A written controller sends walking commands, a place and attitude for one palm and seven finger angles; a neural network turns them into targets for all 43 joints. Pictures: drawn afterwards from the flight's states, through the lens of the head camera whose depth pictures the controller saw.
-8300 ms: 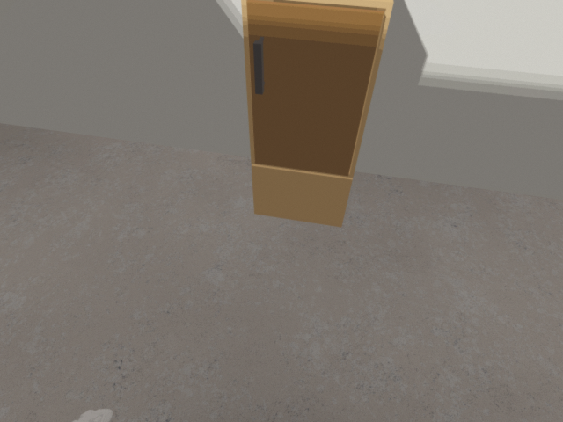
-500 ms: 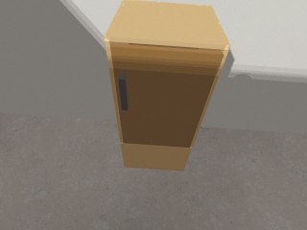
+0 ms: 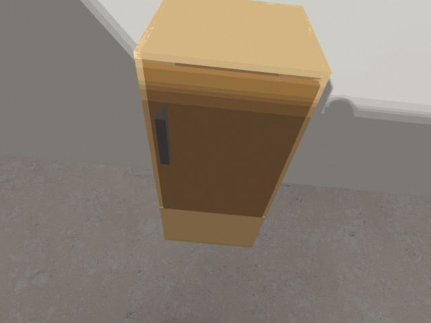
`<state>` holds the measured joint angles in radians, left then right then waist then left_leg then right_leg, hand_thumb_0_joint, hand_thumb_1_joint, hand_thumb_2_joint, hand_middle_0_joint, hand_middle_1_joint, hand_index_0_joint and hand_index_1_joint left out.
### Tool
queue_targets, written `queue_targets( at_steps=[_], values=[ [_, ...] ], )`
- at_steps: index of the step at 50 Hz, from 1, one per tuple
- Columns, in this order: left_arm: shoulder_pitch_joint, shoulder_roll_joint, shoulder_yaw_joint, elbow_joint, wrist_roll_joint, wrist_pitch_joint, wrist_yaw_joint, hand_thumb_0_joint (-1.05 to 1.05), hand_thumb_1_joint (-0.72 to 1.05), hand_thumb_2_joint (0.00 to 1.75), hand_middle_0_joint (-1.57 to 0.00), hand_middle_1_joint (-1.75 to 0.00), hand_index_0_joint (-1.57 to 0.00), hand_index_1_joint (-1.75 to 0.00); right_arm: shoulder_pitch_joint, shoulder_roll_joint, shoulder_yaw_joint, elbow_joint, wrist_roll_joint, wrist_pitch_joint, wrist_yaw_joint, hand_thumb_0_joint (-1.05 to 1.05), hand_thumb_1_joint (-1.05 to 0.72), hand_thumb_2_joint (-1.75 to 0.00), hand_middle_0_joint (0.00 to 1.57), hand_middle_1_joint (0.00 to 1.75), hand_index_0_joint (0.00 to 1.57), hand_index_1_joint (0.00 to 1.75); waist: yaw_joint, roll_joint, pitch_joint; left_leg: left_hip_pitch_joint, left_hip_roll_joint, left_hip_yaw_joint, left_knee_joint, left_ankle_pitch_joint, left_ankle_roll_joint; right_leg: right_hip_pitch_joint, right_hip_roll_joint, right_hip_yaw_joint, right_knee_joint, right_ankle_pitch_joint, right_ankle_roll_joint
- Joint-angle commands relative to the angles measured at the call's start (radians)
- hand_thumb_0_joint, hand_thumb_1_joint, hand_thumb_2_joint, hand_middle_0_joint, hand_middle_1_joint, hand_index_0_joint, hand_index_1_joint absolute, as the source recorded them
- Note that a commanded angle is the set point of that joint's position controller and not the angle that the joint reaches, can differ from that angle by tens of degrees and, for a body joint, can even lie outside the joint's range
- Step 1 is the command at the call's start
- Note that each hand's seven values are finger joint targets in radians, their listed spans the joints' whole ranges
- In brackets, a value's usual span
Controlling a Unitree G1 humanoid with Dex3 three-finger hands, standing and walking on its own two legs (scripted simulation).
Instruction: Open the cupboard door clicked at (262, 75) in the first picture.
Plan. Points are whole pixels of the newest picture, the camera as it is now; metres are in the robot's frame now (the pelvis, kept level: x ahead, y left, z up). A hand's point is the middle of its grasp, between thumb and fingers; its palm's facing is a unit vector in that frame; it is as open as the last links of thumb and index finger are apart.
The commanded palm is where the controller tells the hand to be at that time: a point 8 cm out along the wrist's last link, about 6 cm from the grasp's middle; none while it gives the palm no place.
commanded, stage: come to a stop and stand still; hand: left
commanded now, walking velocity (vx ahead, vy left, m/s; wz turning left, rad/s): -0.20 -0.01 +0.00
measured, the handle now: (165, 134) +0.54 +0.18 +0.00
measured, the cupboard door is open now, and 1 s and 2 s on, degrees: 0 0 0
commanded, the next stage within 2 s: look again from close up in 0.98 s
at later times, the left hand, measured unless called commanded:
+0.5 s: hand out of the picture +0.02 +0.20 -0.16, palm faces +0.02 -0.96 -0.26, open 7.4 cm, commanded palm none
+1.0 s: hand out of the picture -0.14 +0.20 -0.17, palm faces +0.02 -0.98 -0.18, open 7.4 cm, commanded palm none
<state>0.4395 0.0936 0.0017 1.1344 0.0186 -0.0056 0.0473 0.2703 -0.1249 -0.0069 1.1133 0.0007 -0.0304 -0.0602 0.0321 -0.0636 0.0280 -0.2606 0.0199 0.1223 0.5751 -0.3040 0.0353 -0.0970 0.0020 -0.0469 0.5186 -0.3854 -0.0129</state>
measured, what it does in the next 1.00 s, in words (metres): shifts its weight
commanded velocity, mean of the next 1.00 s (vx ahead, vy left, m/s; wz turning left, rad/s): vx -0.02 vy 0.00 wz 0.00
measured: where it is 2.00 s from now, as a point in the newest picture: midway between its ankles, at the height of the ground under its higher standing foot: outside the picture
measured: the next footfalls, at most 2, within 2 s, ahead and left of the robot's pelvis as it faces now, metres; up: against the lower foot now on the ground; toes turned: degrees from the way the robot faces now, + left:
none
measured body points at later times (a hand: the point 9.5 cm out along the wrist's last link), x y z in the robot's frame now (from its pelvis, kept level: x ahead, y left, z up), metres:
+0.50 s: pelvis -0.07 +0.00 -0.01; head -0.09 +0.00 +0.44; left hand +0.02 +0.25 -0.14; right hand -0.01 -0.23 -0.15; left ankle -0.01 +0.10 -0.73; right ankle -0.09 -0.10 -0.73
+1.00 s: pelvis -0.10 +0.02 +0.01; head -0.10 +0.04 +0.46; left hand -0.14 +0.25 -0.16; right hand -0.11 -0.21 -0.14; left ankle -0.01 +0.10 -0.73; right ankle -0.09 -0.10 -0.73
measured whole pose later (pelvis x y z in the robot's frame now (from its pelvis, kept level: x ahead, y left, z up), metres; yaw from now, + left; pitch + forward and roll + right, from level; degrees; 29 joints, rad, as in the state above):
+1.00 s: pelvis -0.10 +0.02 +0.01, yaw +0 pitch -1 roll -1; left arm 0.40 0.19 -0.01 1.08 0.02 0.00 0.03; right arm 0.32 -0.15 0.00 1.08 -0.01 0.00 -0.01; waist 0.01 -0.02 0.01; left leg -0.34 -0.03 0.04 0.46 -0.13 0.06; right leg -0.22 0.01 -0.04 0.49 -0.28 -0.02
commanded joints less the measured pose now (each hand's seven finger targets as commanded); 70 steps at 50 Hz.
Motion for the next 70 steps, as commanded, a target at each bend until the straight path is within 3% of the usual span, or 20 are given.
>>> queue_targets(
  at_steps=[1, 5, 9, 10, 11, 12, 13, 14, 15, 16, 18, 19, 20, 21, 22, 24, 27, 29, 37, 70],
  values=[
    [0.068, 0.109, 0.025, -0.056, -0.004, -0.002, 0.017, 0.0, 0.9, 0.9, -0.2, -0.3, -0.2, -0.3, 0.081, -0.105, -0.019, -0.045, 0.003, 0.002, -0.011, 0.0, -0.9, -0.9, 0.2, 0.3, 0.2, 0.3, -0.028, 0.153, -0.001, 0.226, 0.174, -0.15, -0.077, 1.008, 0.066, -0.145, -0.087, 0.043, -0.046, 0.433, 0.015],
    [0.019, 0.117, 0.039, -0.111, 0.002, 0.003, 0.012, 0.0, 0.9, 0.9, -0.2, -0.3, -0.2, -0.3, 0.07, -0.143, -0.046, -0.078, -0.003, 0.014, -0.009, 0.0, -0.9, -0.9, 0.2, 0.3, 0.2, 0.3, -0.035, 0.1, -0.107, 0.259, 0.193, -0.157, -0.066, 0.933, 0.077, -0.142, -0.08, 0.032, 0.005, 0.431, 0.02],
    [-0.017, 0.12, 0.047, -0.144, 0.006, 0.008, 0.006, 0.0, 0.9, 0.9, -0.2, -0.3, -0.2, -0.3, 0.027, -0.134, -0.05, -0.104, -0.011, 0.021, 0.0, 0.0, -0.9, -0.9, 0.2, 0.3, 0.2, 0.3, -0.023, 0.095, -0.096, 0.147, 0.171, -0.149, -0.088, 0.659, 0.063, -0.11, -0.084, 0.054, -0.019, 0.403, 0.007],
    [-0.016, 0.124, 0.046, -0.145, 0.008, 0.007, 0.006, 0.0, 0.9, 0.9, -0.2, -0.3, -0.2, -0.3, 0.011, -0.121, -0.047, -0.107, -0.012, 0.02, 0.004, 0.0, -0.9, -0.9, 0.2, 0.3, 0.2, 0.3, -0.016, 0.075, -0.085, 0.107, 0.148, -0.134, -0.082, 0.568, 0.048, -0.088, -0.099, 0.072, -0.041, 0.451, 0.002],
    [0.006, 0.174, 0.034, -0.162, 0.006, -0.004, 0.039, 0.0, 0.9, 0.9, -0.2, -0.3, -0.2, -0.3, -0.07, -0.181, -0.057, -0.196, 0.006, 0.013, 0.014, 0.0, -0.9, -0.9, 0.2, 0.3, 0.2, 0.3, -0.01, 0.044, -0.086, 0.16, 0.152, -0.082, 0.134, 0.623, 0.007, -0.199, -0.144, 0.163, -0.132, 0.791, 0.043],
    [-0.066, 0.21, 0.043, -0.22, 0.01, -0.021, 0.03, 0.0, 0.9, 0.9, -0.2, -0.3, -0.2, -0.3, -0.024, -0.122, -0.051, -0.22, -0.004, 0.026, 0.038, 0.0, -0.9, -0.9, 0.2, 0.3, 0.2, 0.3, -0.044, -0.047, -0.077, -0.081, 0.062, -0.075, 0.153, 0.087, -0.003, -0.047, -0.2, 0.195, -0.09, 0.838, 0.004],
    [-0.079, 0.217, 0.042, -0.238, 0.013, -0.032, 0.026, 0.0, 0.9, 0.9, -0.2, -0.3, -0.2, -0.3, -0.037, -0.103, -0.045, -0.232, -0.012, 0.031, 0.047, 0.0, -0.9, -0.9, 0.2, 0.3, 0.2, 0.3, -0.038, -0.093, -0.096, -0.17, 0.023, -0.068, 0.21, -0.081, -0.01, 0.027, -0.224, 0.217, -0.045, 0.961, -0.071],
    [-0.069, 0.218, 0.048, -0.255, 0.015, -0.042, 0.026, 0.0, 0.9, 0.9, -0.2, -0.3, -0.2, -0.3, -0.047, -0.095, -0.043, -0.254, -0.014, 0.026, 0.05, 0.0, -0.9, -0.9, 0.2, 0.3, 0.2, 0.3, -0.029, -0.078, -0.132, -0.204, 0.012, -0.091, 0.241, -0.115, -0.005, 0.083, -0.243, 0.223, -0.011, 1.07, -0.128],
    [-0.078, 0.221, 0.052, -0.266, 0.014, -0.048, 0.025, 0.0, 0.9, 0.9, -0.2, -0.3, -0.2, -0.3, -0.059, -0.092, -0.04, -0.264, -0.014, 0.025, 0.051, 0.0, -0.9, -0.9, 0.2, 0.3, 0.2, 0.3, -0.027, -0.007, -0.141, -0.2, 0.01, -0.085, 0.219, -0.107, -0.002, 0.111, -0.24, 0.195, 0.016, 1.084, -0.146],
    [-0.1, 0.237, 0.052, -0.281, 0.012, -0.044, 0.024, 0.0, 0.9, 0.9, -0.2, -0.3, -0.2, -0.3, -0.05, -0.086, -0.037, -0.268, -0.011, 0.027, 0.05, 0.0, -0.9, -0.9, 0.2, 0.3, 0.2, 0.3, -0.04, -0.005, -0.127, -0.163, 0.001, -0.083, 0.159, -0.073, -0.004, 0.08, -0.219, 0.17, 0.029, 1.012, -0.151],
    [-0.15, 0.233, 0.041, -0.3, 0.002, -0.029, 0.02, 0.0, 0.9, 0.9, -0.2, -0.3, -0.2, -0.3, 0.014, -0.099, -0.036, -0.248, -0.012, 0.028, 0.046, 0.0, -0.9, -0.9, 0.2, 0.3, 0.2, 0.3, -0.071, -0.036, -0.078, 0.009, -0.005, -0.08, 0.0, 0.107, -0.001, -0.08, -0.161, 0.127, 0.044, 0.739, -0.108],
    [-0.154, 0.218, 0.035, -0.307, -0.002, -0.019, 0.018, 0.0, 0.9, 0.9, -0.2, -0.3, -0.2, -0.3, 0.037, -0.125, -0.036, -0.239, -0.014, 0.026, 0.045, 0.0, -0.9, -0.9, 0.2, 0.3, 0.2, 0.3, -0.07, 0.006, -0.045, 0.067, 0.04, -0.129, -0.027, 0.233, 0.015, -0.173, -0.119, 0.109, 0.038, 0.511, -0.074],
    [-0.145, 0.195, 0.034, -0.311, 0.001, -0.009, 0.016, 0.0, 0.9, 0.9, -0.2, -0.3, -0.2, -0.3, 0.043, -0.15, -0.036, -0.24, -0.022, 0.019, 0.045, 0.0, -0.9, -0.9, 0.2, 0.3, 0.2, 0.3, -0.051, 0.112, 0.004, 0.036, 0.11, -0.209, -0.074, 0.296, 0.05, -0.21, -0.066, 0.08, 0.037, 0.272, -0.048],
    [-0.139, 0.192, 0.031, -0.302, -0.002, 0.004, 0.014, 0.0, 0.9, 0.9, -0.2, -0.3, -0.2, -0.3, 0.016, -0.167, -0.031, -0.236, -0.023, 0.02, 0.044, 0.0, -0.9, -0.9, 0.2, 0.3, 0.2, 0.3, -0.036, 0.2, 0.062, -0.052, 0.142, -0.286, -0.137, 0.218, 0.083, -0.205, -0.021, 0.048, 0.033, 0.055, -0.027],
    [-0.124, 0.196, 0.03, -0.29, -0.002, 0.007, 0.01, 0.0, 0.9, 0.9, -0.2, -0.3, -0.2, -0.3, -0.019, -0.17, -0.029, -0.242, -0.022, 0.022, 0.043, 0.0, -0.9, -0.9, 0.2, 0.3, 0.2, 0.3, -0.018, 0.202, 0.103, -0.129, 0.149, -0.325, -0.193, 0.077, 0.094, -0.181, -0.008, 0.047, 0.016, -0.021, -0.025],
    [-0.113, 0.206, 0.024, -0.274, 0.001, 0.005, 0.001, 0.0, 0.9, 0.9, -0.2, -0.3, -0.2, -0.3, -0.049, -0.17, -0.027, -0.253, -0.022, 0.028, 0.047, 0.0, -0.9, -0.9, 0.2, 0.3, 0.2, 0.3, -0.009, 0.085, 0.158, -0.215, 0.097, -0.29, -0.221, -0.171, 0.059, -0.175, -0.03, 0.1, -0.078, -0.071, -0.041],
    [-0.135, 0.227, 0.025, -0.277, 0.0, -0.003, -0.006, 0.0, 0.9, 0.9, -0.2, -0.3, -0.2, -0.3, 0.012, -0.155, -0.023, -0.228, -0.027, 0.03, 0.051, 0.0, -0.9, -0.9, 0.2, 0.3, 0.2, 0.3, -0.042, 0.035, 0.083, -0.086, 0.041, -0.192, -0.147, -0.12, 0.02, -0.261, -0.091, 0.167, -0.165, -0.199, -0.067],
    [-0.147, 0.233, 0.025, -0.278, 0.0, 0.002, -0.007, 0.0, 0.9, 0.9, -0.2, -0.3, -0.2, -0.3, 0.045, -0.152, -0.021, -0.211, -0.029, 0.033, 0.052, 0.0, -0.9, -0.9, 0.2, 0.3, 0.2, 0.3, -0.053, 0.029, 0.087, -0.065, 0.036, -0.186, -0.139, -0.142, 0.016, -0.318, -0.094, 0.168, -0.186, -0.277, -0.066],
    [-0.056, 0.198, 0.023, -0.205, 0.0, 0.001, -0.014, 0.0, 0.9, 0.9, -0.2, -0.3, -0.2, -0.3, 0.051, -0.18, -0.019, -0.168, -0.024, 0.016, 0.043, 0.0, -0.9, -0.9, 0.2, 0.3, 0.2, 0.3, -0.02, 0.138, 0.036, -0.148, 0.1, -0.31, -0.303, -0.259, 0.044, -0.169, -0.034, 0.087, -0.083, -0.101, -0.045],
    [-0.022, 0.211, 0.01, -0.075, 0.005, -0.026, -0.017, 0.0, 0.9, 0.9, -0.2, -0.3, -0.2, -0.3, 0.02, -0.192, -0.027, -0.077, -0.015, 0.006, 0.041, 0.0, -0.9, -0.9, 0.2, 0.3, 0.2, 0.3, -0.031, 0.057, 0.068, -0.027, 0.073, -0.264, -0.277, -0.098, 0.018, -0.26, -0.09, 0.162, -0.193, -0.09, -0.049]
  ],
)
